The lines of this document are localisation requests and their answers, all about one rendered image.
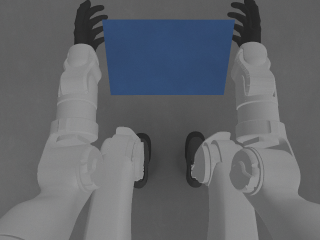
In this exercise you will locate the left robot thigh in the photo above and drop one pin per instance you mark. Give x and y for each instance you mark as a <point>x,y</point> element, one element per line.
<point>109,214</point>

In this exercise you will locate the robot right upper arm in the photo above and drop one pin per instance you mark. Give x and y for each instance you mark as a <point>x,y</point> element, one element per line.
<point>270,179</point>

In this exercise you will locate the robot left forearm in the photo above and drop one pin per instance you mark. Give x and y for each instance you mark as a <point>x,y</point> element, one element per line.
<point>77,101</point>

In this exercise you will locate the robot right forearm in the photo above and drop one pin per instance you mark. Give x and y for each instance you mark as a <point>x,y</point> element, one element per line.
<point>258,119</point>

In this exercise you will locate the robot left upper arm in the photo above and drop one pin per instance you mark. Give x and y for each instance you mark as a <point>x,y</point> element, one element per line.
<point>67,177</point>

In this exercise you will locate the right robot foot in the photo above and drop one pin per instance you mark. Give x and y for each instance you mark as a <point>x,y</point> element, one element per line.
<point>193,142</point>

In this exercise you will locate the robot right hand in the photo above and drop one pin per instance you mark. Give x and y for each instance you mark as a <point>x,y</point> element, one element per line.
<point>251,29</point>

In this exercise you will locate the carton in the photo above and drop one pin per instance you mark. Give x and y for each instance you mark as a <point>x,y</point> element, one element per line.
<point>167,56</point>

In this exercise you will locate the robot left hand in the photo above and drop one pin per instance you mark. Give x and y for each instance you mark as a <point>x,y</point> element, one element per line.
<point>83,32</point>

